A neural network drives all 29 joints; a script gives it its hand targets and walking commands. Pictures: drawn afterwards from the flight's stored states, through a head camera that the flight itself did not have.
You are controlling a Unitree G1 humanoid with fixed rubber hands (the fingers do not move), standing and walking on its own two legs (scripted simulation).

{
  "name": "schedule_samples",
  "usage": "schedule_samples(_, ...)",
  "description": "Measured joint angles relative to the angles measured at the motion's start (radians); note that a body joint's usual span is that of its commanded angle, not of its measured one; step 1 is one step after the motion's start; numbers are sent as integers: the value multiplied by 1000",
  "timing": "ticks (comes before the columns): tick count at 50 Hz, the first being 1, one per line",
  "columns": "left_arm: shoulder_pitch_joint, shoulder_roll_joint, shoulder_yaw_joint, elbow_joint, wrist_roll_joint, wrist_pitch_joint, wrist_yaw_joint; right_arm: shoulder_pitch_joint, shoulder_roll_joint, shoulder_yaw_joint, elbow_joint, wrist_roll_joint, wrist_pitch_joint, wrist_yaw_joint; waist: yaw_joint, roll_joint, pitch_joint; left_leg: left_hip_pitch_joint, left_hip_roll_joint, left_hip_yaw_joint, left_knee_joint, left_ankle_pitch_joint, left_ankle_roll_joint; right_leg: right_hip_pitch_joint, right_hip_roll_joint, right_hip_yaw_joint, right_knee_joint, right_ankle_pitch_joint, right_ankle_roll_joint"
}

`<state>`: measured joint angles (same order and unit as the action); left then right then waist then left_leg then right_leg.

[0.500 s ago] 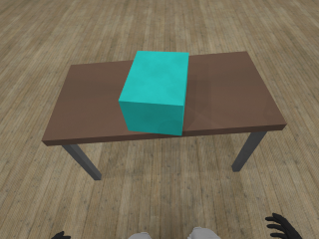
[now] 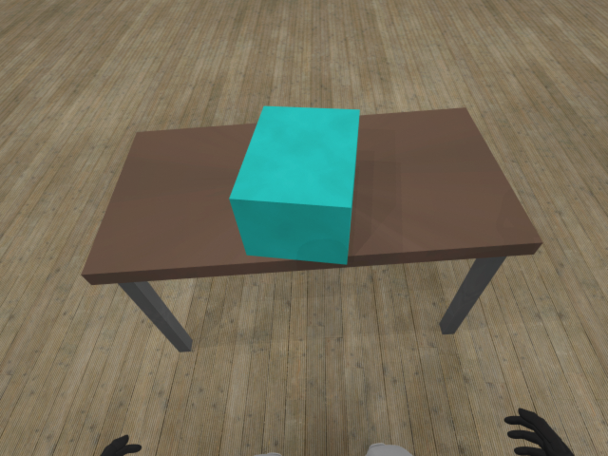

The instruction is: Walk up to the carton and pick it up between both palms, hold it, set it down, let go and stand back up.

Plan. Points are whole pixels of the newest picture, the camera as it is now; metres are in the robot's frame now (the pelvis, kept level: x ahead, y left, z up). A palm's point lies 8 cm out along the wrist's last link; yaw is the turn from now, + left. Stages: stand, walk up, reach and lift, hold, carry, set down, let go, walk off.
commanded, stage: walk up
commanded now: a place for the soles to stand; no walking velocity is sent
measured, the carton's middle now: (303, 182) +0.67 +0.02 -0.10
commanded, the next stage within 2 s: none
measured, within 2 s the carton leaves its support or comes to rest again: neither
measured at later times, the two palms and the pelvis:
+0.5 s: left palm out of the picture +0.14 +0.40 -0.08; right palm (516, 432) +0.16 -0.24 -0.06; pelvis +0.09 +0.08 +0.01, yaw +0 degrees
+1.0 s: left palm (59, 397) +0.24 +0.39 -0.09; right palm (499, 400) +0.21 -0.24 -0.08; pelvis +0.13 +0.08 +0.00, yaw +0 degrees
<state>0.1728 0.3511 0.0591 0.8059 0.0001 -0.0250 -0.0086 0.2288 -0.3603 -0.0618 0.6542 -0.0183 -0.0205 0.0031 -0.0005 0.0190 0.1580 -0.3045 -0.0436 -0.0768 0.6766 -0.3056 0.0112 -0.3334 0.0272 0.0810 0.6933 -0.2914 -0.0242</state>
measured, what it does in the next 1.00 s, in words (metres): walks ahead: right foot, then left foot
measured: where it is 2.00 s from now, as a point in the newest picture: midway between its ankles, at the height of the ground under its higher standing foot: outside the picture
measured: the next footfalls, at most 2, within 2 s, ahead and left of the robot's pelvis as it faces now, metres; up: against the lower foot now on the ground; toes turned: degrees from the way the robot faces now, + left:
right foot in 0.72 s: +0.20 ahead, -0.12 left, +0.00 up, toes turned -1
left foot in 0.86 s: +0.20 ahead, +0.14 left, +0.00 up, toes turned +0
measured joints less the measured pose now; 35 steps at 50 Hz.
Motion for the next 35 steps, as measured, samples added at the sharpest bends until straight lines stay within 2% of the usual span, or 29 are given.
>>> schedule_samples(5, -15, 1, -4, 9, 0, -6, 0, 2, -1, 0, 8, 0, -2, 8, 0, 0, -15, 0, 0, 2, -15, -1, 0, 2, -1, 2, -20, -2, 1)
schedule_samples(8, 33, 10, 12, -1, 0, -31, 0, 15, -6, 0, 8, -1, -2, 34, 1, 0, -46, 1, 0, 4, 22, -111, 6, 14, -1, 3, -17, -42, 1)
schedule_samples(12, 127, 31, 38, -9, 0, -51, 0, 15, -23, -2, 8, -4, -2, 47, 1, 0, -49, -47, 1, 5, 205, -152, 6, 50, -13, 6, -27, -40, 1)
schedule_samples(14, 169, 38, 48, -9, 0, -51, -1, 15, -34, -5, 7, -4, -6, 54, 0, 0, -49, -55, 5, 4, 198, -169, 6, 68, -27, 9, -36, -54, 1)
schedule_samples(16, 203, 46, 53, -10, 0, -50, -4, 19, -41, -12, 7, -4, -13, 57, -1, 1, -58, -51, 9, 8, 123, -173, 6, 72, -42, 13, -35, -69, 1)
schedule_samples(17, 211, 52, 55, -15, 0, -49, -4, 26, -44, -16, 6, -4, -22, 55, -1, 1, -58, -35, 10, 9, 52, -148, 8, 70, -50, 13, -20, -83, 1)
schedule_samples(19, 216, 54, 54, -17, 0, -41, -3, 39, -45, -20, 8, -4, -36, 48, -2, 1, -56, -29, 5, 24, 38, -19, 9, 20, -44, 18, 137, -116, 1)
schedule_samples(21, 203, 54, 44, -19, 0, -40, -2, 65, -45, -20, 8, -4, -37, 44, -1, 1, -57, -8, 5, 29, 30, -23, 19, -33, -26, 14, 272, -121, 1)
schedule_samples(24, 177, 55, 32, -38, 0, -40, -3, 104, -45, -20, 8, -4, -37, 36, -1, 0, -58, 37, 5, 30, -40, -21, 36, -84, -26, -11, 302, -123, 1)
schedule_samples(27, 150, 55, 28, -52, 0, -40, -3, 133, -45, -20, 8, -4, -38, 25, 0, -1, -58, 68, 5, 31, -87, -10, 42, -112, -26, -27, 272, -118, 1)
schedule_samples(31, 101, 55, 13, -68, 0, -40, -3, 152, -44, -19, 8, -4, -38, 13, 0, -2, -58, 78, 4, 34, -87, -27, 43, -115, -26, -61, 129, -78, 1)
schedule_samples(32, 89, 55, 10, -72, 0, -40, -3, 152, -44, -19, 8, -4, -37, 11, 0, -2, -58, 78, 4, 36, -78, -36, 43, -110, -26, -72, 84, -56, 1)
schedule_samples(35, 67, 56, 3, -74, 0, -45, -2, 152, -44, -19, 8, -3, -36, 5, 1, -4, -59, 73, 1, 44, -1, -92, 40, -54, -24, -96, -79, 116, 1)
